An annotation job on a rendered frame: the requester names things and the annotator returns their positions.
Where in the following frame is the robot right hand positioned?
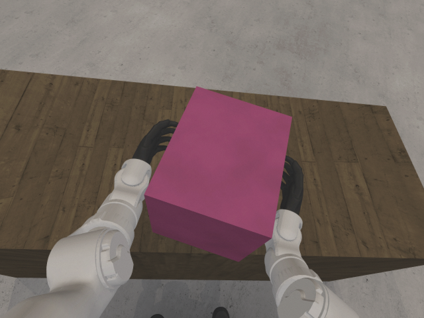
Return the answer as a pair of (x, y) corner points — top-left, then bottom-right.
(280, 156), (303, 215)

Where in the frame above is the robot left hand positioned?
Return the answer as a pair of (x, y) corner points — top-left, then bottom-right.
(132, 119), (178, 164)

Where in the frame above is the robot right upper arm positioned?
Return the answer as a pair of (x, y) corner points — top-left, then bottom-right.
(277, 278), (359, 318)

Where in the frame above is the pedestal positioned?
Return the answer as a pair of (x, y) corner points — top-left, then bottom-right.
(0, 70), (424, 282)

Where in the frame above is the left robot forearm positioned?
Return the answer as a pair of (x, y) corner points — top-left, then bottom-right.
(46, 158), (152, 287)

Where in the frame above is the right robot forearm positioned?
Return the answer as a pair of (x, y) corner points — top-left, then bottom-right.
(264, 209), (323, 307)

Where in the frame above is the robot left upper arm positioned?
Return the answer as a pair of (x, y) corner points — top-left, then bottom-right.
(0, 228), (133, 318)

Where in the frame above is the carton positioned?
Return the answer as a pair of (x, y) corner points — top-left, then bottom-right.
(144, 86), (292, 262)

